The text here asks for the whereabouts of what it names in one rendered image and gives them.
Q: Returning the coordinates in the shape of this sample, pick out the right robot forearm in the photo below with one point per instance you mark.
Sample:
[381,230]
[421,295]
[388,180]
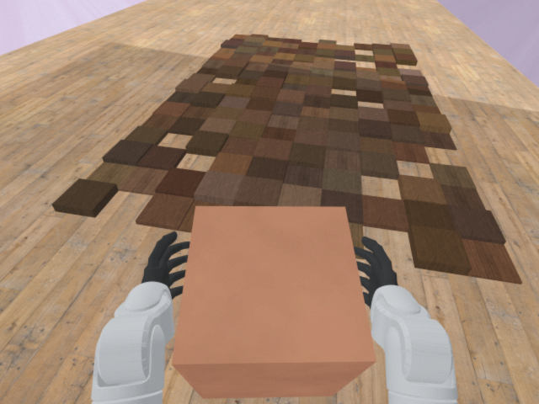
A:
[419,358]

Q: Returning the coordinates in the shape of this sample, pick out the right robot hand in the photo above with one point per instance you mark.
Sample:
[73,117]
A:
[379,271]

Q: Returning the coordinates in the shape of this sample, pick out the carton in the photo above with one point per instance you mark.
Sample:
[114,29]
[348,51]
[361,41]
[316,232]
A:
[272,304]

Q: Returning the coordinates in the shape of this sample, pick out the left robot forearm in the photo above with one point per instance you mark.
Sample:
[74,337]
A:
[130,353]

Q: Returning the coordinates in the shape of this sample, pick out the left robot hand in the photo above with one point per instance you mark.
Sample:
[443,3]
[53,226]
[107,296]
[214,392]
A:
[159,265]

